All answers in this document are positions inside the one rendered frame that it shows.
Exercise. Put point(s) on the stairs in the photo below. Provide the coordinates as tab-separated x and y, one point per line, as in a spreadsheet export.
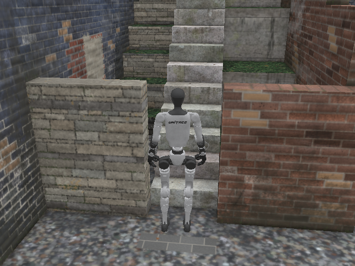
195	66

